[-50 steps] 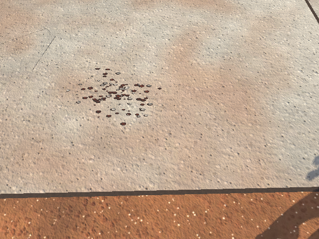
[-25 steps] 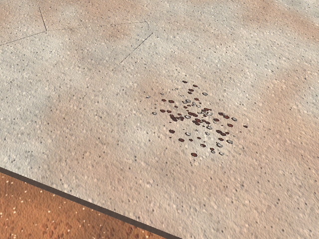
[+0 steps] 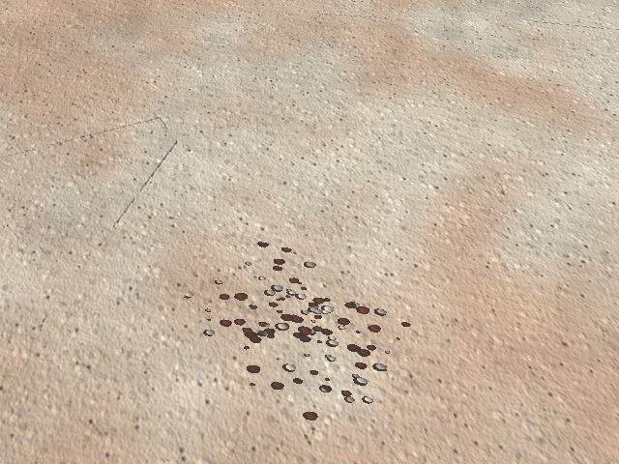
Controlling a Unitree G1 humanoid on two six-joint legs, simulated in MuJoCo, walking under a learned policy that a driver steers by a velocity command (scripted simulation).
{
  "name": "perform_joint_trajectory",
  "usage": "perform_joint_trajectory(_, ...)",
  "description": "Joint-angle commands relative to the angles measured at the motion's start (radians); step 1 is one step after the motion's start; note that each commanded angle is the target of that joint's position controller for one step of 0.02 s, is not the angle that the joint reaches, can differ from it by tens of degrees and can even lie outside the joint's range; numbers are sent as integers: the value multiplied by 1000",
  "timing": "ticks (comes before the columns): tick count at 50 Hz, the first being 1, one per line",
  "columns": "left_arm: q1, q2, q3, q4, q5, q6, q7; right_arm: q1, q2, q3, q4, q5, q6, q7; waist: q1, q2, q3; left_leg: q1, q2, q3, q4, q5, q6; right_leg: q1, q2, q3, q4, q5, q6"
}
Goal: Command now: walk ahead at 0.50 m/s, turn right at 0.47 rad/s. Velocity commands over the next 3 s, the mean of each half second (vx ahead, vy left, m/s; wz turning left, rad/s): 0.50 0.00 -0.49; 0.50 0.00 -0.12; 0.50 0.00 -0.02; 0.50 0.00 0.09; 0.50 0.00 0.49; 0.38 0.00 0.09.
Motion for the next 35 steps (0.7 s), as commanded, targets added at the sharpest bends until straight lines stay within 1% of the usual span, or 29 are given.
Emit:
perform_joint_trajectory(1,321,302,94,31,-7,7,20,-37,-106,-27,-167,16,-24,25,100,-228,-288,-701,-81,-160,934,-106,-24,723,-410,878,-222,22,-315)
perform_joint_trajectory(2,285,273,92,34,-39,12,18,-112,-140,-25,-178,-4,-36,33,113,-47,-206,-801,13,-307,923,-6,-8,651,-391,781,-268,-25,-294)
perform_joint_trajectory(3,234,216,77,27,-36,12,22,-149,-142,-24,-198,8,-48,39,87,-1,-101,-804,53,-299,849,80,-11,521,-368,673,-300,-13,-252)
perform_joint_trajectory(4,198,161,62,28,-30,10,23,-139,-143,-26,-193,11,-50,37,36,72,-18,-754,86,-285,751,114,-21,390,-320,580,-329,78,-198)
perform_joint_trajectory(5,173,142,54,25,-34,3,30,-138,-136,-25,-196,-5,-34,36,7,76,1,-699,107,-285,684,120,-42,309,-268,506,-338,156,-166)
perform_joint_trajectory(6,160,138,49,21,-36,-6,33,-113,-121,-19,-194,-20,-12,41,-14,48,-10,-649,117,-279,637,127,-61,264,-227,446,-349,202,-149)
perform_joint_trajectory(7,174,151,50,23,-38,-17,33,-112,-114,-18,-201,-26,6,44,-18,27,-19,-630,116,-265,601,129,-76,241,-208,419,-349,266,-146)
perform_joint_trajectory(8,190,171,55,27,-39,-25,31,-123,-109,-16,-212,-28,19,46,-20,14,-23,-631,117,-250,562,144,-90,229,-188,395,-350,315,-143)
perform_joint_trajectory(10,222,196,62,27,-40,-30,31,-191,-107,-13,-246,-26,29,50,-4,-10,-15,-659,120,-228,462,210,-112,221,-161,375,-362,336,-125)
perform_joint_trajectory(12,263,196,62,28,-41,-26,30,-282,-110,-12,-282,-22,31,52,31,-33,-4,-703,116,-219,350,290,-125,253,-143,379,-356,343,-96)
perform_joint_trajectory(14,302,199,64,27,-40,-21,31,-352,-108,-7,-308,-17,31,55,66,-53,-13,-721,101,-220,252,358,-126,307,-133,388,-335,352,-71)
perform_joint_trajectory(17,350,207,67,24,-33,-15,37,-442,-111,1,-345,-10,24,59,106,-63,-21,-740,74,-225,142,399,-117,397,-146,426,-296,386,-64)
perform_joint_trajectory(19,362,208,65,22,-26,-15,42,-474,-114,6,-360,-8,15,61,118,-68,-20,-725,59,-219,69,404,-97,447,-167,435,-273,422,-59)
perform_joint_trajectory(20,361,208,64,20,-23,-17,46,-476,-119,6,-366,-7,10,62,114,-72,-20,-694,53,-222,32,399,-82,461,-181,444,-260,441,-50)
perform_joint_trajectory(21,346,211,63,17,-21,-20,50,-449,-129,4,-362,-8,5,62,96,-77,-22,-634,47,-227,-8,386,-63,459,-194,451,-246,462,-34)
perform_joint_trajectory(22,320,217,62,11,-20,-25,51,-393,-144,-2,-346,-8,0,60,65,-83,-33,-541,32,-226,-41,356,-42,443,-201,449,-219,519,-15)
perform_joint_trajectory(23,302,227,63,9,-19,-30,50,-306,-167,-13,-318,-7,-5,53,26,-83,-65,-426,4,-216,-59,311,-20,437,-195,440,-143,637,2)
perform_joint_trajectory(24,286,229,61,12,-21,-35,45,-170,-187,-24,-276,-9,-15,43,-44,-47,-130,-265,-6,-205,-124,327,5,418,-150,396,19,676,22)
perform_joint_trajectory(25,291,189,47,-4,-26,-42,37,-27,-238,-38,-257,-24,-25,29,-102,15,-238,-44,138,-351,-139,236,50,295,-99,356,251,476,41)
perform_joint_trajectory(26,419,94,28,-21,-56,-43,32,49,-347,-65,-250,-44,-19,23,-56,236,-359,215,411,-800,-193,171,175,4,61,249,584,-130,87)
perform_joint_trajectory(27,438,162,34,-2,-28,-38,36,14,-309,-67,-234,-11,0,34,-32,229,-344,166,446,-1037,-302,55,224,-132,61,253,701,-363,81)
perform_joint_trajectory(28,355,178,37,-4,-13,-30,34,-88,-223,-50,-257,0,4,40,-9,91,-164,16,403,-882,-317,-27,207,-177,-2,267,730,-279,81)
perform_joint_trajectory(29,274,167,31,-19,-8,-31,25,-142,-163,-35,-260,0,1,45,-10,21,-84,-97,343,-736,-338,32,180,-169,-36,261,676,-214,83)
perform_joint_trajectory(30,245,154,29,-30,-9,-27,18,-155,-143,-28,-250,-5,-4,44,7,46,-43,-161,291,-628,-361,134,149,-151,-63,250,621,-192,86)
perform_joint_trajectory(31,243,148,26,-34,1,-18,11,-144,-135,-23,-231,-1,-10,41,22,84,-30,-205,253,-551,-377,223,131,-120,-80,242,577,-181,95)
perform_joint_trajectory(32,259,136,22,-25,5,-9,6,-128,-137,-23,-216,2,-18,42,31,101,-38,-219,234,-503,-384,306,127,-94,-80,230,563,-170,103)
perform_joint_trajectory(33,263,131,19,-25,7,-4,3,-103,-141,-25,-203,7,-28,46,35,104,-49,-214,230,-478,-387,383,134,-92,-79,218,551,-163,109)
perform_joint_trajectory(35,220,122,13,-39,8,1,-1,-75,-155,-30,-182,16,-38,50,39,98,-41,-201,228,-432,-416,429,151,-142,-100,193,507,-123,124)
Next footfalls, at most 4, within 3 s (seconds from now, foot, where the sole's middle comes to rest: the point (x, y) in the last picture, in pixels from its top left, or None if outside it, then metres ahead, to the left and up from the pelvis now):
0.50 left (288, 460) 0.47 0.06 -0.75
1.02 right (412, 378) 0.65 -0.21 -0.75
1.56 left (362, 256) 0.99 -0.12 -0.75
2.08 right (450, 195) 1.20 -0.39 -0.75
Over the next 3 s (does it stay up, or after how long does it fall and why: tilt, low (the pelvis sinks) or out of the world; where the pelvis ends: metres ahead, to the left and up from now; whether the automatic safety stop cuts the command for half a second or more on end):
stays up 1.49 -0.24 0.03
